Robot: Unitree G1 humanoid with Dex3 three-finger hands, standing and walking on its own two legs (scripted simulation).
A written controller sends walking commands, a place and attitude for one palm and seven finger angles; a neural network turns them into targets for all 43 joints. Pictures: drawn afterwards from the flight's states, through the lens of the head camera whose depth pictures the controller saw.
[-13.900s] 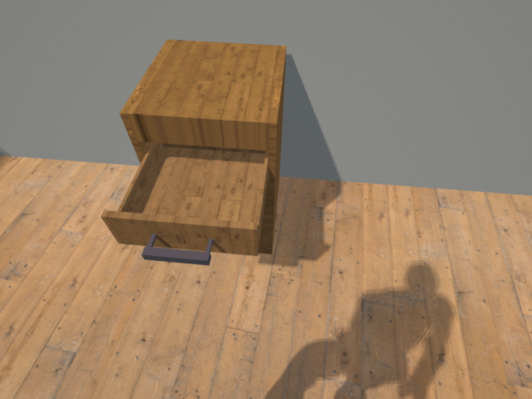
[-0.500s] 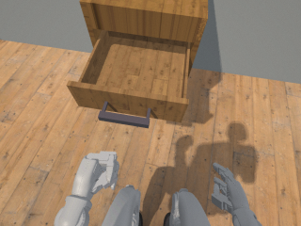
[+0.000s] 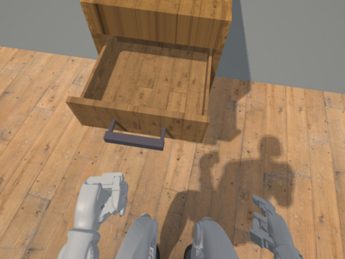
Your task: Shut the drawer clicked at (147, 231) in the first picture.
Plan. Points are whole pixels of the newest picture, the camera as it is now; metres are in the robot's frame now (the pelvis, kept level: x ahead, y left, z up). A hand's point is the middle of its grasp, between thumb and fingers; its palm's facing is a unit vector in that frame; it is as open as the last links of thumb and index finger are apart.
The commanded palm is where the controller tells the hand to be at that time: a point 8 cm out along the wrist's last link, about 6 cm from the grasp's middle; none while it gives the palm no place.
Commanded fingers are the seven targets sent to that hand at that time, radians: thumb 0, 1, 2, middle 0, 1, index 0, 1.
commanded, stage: bring the fist close to the handle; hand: left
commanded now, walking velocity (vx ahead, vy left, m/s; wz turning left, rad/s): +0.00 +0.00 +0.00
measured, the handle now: (136, 133) +0.44 +0.13 -0.08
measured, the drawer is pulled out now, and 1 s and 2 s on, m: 0.28 0.28 0.27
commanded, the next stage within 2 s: push the drawer shut in 1.44 s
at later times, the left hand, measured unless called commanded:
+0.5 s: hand (138, 191) +0.27 +0.10 -0.03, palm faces -0.15 -0.99 -0.02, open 3.2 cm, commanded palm +0.26 +0.15 -0.03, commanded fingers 0.00 0.90 0.90 -1.40 -1.60 -1.40 -1.60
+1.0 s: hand (139, 173) +0.32 +0.10 -0.07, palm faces -0.12 -0.99 -0.01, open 3.2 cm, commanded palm +0.31 +0.15 -0.08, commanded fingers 0.00 0.90 0.90 -1.40 -1.60 -1.40 -1.60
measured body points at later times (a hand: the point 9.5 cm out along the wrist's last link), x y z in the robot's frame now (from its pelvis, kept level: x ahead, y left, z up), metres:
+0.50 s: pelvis -0.01 -0.01 -0.03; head +0.13 -0.01 +0.40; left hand +0.27 +0.15 -0.03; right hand +0.18 -0.25 -0.14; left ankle +0.02 +0.08 -0.59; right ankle +0.02 -0.09 -0.59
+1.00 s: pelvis -0.02 +0.00 -0.07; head +0.14 +0.01 +0.35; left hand +0.32 +0.16 -0.07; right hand +0.15 -0.24 -0.18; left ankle +0.02 +0.08 -0.59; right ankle +0.02 -0.09 -0.59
